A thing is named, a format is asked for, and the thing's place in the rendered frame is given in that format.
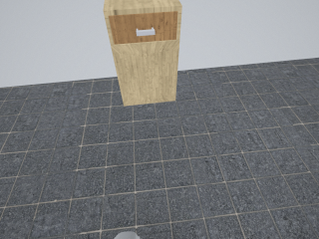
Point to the drawer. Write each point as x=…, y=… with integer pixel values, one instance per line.
x=124, y=27

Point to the cabinet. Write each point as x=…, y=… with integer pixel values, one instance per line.
x=146, y=71

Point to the handle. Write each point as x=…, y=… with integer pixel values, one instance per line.
x=147, y=32

